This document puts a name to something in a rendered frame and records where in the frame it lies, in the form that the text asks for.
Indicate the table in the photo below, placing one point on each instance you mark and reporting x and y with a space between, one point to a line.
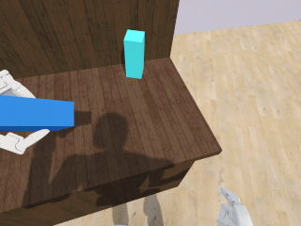
131 137

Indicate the right robot hand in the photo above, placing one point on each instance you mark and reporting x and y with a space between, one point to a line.
235 216

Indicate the left robot hand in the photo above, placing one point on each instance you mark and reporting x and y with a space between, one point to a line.
12 142

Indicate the sponge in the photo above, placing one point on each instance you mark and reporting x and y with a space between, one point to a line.
24 114

